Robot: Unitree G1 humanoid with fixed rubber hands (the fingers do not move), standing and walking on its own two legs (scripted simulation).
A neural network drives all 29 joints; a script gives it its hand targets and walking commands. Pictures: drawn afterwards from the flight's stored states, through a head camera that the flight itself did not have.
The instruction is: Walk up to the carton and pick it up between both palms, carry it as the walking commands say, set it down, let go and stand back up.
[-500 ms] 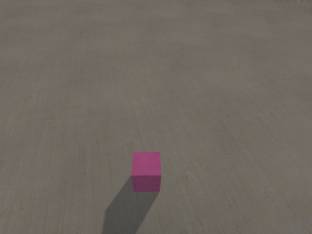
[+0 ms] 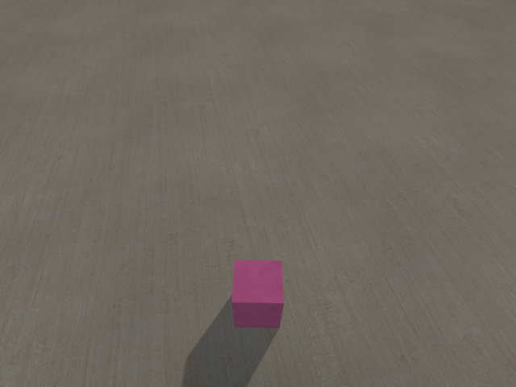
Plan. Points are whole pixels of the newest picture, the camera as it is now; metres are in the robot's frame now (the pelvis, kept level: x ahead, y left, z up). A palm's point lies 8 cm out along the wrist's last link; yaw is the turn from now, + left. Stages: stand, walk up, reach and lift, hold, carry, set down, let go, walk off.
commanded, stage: walk up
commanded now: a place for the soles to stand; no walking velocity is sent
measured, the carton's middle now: (257, 294) +0.57 +0.01 -0.64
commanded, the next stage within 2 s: none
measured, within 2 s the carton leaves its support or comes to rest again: neither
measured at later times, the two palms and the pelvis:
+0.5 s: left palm out of the picture +0.09 +0.32 -0.08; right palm out of the picture +0.12 -0.33 -0.09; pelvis +0.03 -0.01 +0.00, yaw +1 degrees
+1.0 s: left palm out of the picture +0.11 +0.32 -0.08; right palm out of the picture +0.13 -0.33 -0.09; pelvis +0.04 -0.02 +0.00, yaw +2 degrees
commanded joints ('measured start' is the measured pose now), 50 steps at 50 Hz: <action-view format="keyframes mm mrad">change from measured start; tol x16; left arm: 1 17 184 81 -25 11 3 12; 50 -167 207 80 58 21 2 -7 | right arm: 1 11 -260 -76 -53 -13 -20 -41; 50 -41 -166 6 15 -9 -14 -44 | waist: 1 -15 122 31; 8 31 121 -30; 11 31 -218 -2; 18 1 83 -118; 50 -3 -96 -115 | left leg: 1 111 256 -453 -373 -184 210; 7 -8 172 -286 -292 -165 171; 12 -147 3 -41 154 -239 18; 15 113 2 30 -110 22 30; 18 174 212 -396 -285 -31 134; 24 -21 14 -28 -23 124 24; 29 141 84 -118 -58 359 89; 38 11 21 -24 -49 84 51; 44 49 134 -256 -188 88 123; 50 -4 15 -29 -47 83 41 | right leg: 1 -209 -2 44 130 -117 -12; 8 150 62 -52 -341 -8 -38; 11 163 -322 479 -607 -153 -198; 16 9 -99 72 -306 147 -77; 18 -64 24 -27 -128 -24 -19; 23 177 -132 176 -398 142 -107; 27 157 -129 75 -275 325 -109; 36 163 -136 126 -352 43 -123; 50 178 -158 136 -378 63 -134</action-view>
